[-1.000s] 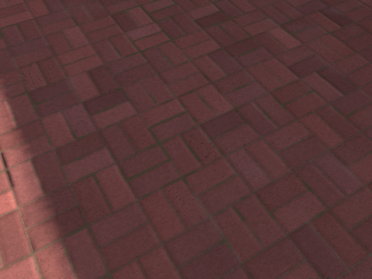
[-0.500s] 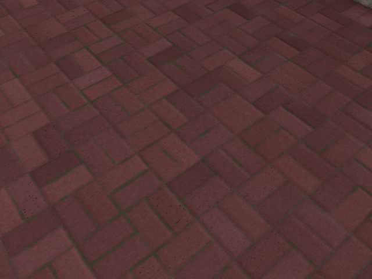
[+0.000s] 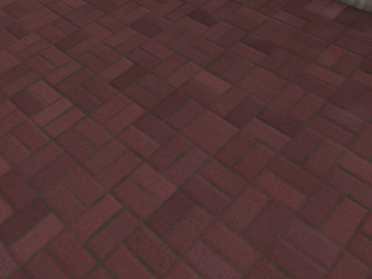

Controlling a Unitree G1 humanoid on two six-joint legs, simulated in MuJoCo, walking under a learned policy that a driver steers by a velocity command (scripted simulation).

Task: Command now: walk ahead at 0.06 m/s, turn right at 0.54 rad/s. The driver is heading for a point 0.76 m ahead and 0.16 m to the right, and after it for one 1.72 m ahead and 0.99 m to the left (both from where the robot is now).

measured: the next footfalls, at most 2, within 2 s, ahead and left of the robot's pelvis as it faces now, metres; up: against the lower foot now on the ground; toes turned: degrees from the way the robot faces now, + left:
left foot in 0.22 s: +0.08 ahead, +0.14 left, +0.00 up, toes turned -14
right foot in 0.72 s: -0.02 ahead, -0.06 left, +0.00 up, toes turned -26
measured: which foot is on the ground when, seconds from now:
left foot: up 0.00-0.20, down 0.22-0.72, up 0.74-1.00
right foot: down 0.00-0.22, up 0.24-0.70, down 0.72-1.00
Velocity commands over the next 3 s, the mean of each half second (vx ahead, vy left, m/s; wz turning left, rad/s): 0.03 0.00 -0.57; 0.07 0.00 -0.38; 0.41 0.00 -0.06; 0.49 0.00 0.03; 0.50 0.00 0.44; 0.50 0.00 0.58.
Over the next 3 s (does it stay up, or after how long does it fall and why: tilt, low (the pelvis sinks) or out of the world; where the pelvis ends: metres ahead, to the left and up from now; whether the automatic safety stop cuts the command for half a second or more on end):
stays up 0.97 -0.34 -0.02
